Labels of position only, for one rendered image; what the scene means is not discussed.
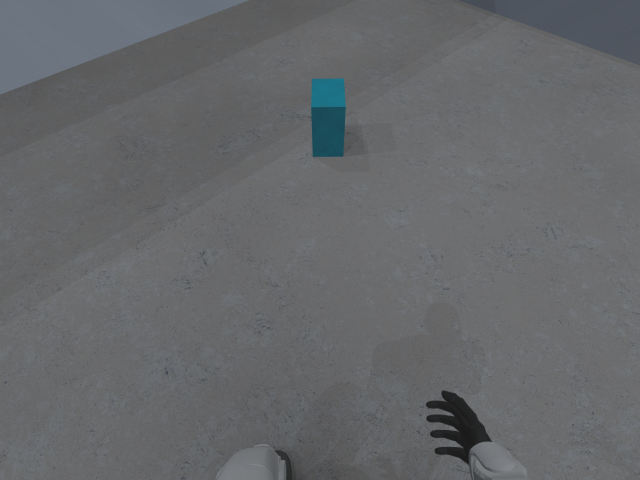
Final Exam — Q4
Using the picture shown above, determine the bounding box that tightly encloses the left robot shin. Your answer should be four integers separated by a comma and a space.
254, 444, 278, 456

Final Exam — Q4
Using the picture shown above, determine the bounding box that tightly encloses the left robot thigh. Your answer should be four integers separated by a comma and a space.
215, 447, 286, 480

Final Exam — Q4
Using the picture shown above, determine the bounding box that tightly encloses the carton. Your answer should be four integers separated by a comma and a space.
311, 79, 346, 157

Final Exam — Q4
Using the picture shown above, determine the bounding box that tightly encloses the robot right hand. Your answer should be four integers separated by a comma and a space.
426, 390, 492, 465

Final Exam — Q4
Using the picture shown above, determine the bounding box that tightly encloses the robot right forearm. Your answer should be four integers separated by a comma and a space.
469, 442, 530, 480

